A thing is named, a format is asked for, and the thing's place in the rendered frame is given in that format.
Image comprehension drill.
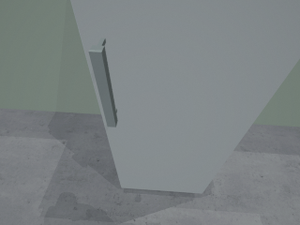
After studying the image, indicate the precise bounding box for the handle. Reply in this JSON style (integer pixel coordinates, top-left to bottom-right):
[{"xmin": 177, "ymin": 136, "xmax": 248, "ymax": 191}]
[{"xmin": 89, "ymin": 37, "xmax": 118, "ymax": 128}]

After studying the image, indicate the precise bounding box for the fridge door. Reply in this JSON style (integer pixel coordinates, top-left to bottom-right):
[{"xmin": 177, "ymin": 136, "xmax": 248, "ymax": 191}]
[{"xmin": 71, "ymin": 0, "xmax": 300, "ymax": 194}]

